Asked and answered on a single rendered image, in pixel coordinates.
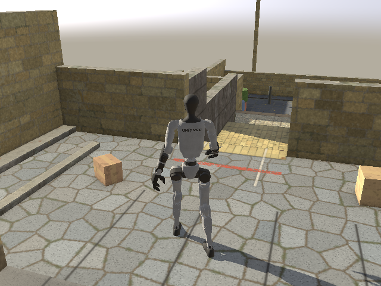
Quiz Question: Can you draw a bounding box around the robot left hand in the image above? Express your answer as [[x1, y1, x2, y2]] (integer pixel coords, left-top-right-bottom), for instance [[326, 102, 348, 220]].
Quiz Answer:
[[151, 173, 165, 191]]

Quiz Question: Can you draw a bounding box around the right robot foot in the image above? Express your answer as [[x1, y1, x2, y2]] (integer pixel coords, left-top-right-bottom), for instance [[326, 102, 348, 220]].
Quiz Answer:
[[202, 241, 214, 257]]

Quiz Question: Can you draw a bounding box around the left robot forearm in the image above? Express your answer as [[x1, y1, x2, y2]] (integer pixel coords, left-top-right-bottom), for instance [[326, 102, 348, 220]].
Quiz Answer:
[[154, 144, 168, 175]]

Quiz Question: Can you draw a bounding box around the robot right hand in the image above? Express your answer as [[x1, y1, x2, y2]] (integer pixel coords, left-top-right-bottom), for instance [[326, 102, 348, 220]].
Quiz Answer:
[[205, 149, 218, 158]]

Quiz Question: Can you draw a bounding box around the right robot shin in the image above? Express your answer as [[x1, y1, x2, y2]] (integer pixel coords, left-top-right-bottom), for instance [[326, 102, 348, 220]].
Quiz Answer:
[[201, 205, 212, 249]]

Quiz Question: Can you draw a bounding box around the right robot upper arm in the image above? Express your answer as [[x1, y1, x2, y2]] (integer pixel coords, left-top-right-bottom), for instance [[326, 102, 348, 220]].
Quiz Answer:
[[203, 119, 218, 150]]

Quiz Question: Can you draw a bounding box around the right robot forearm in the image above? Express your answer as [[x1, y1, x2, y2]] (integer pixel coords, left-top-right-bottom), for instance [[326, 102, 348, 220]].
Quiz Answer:
[[212, 142, 219, 154]]

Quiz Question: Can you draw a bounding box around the left robot upper arm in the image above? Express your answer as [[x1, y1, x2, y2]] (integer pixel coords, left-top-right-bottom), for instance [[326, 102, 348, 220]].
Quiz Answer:
[[163, 120, 179, 154]]

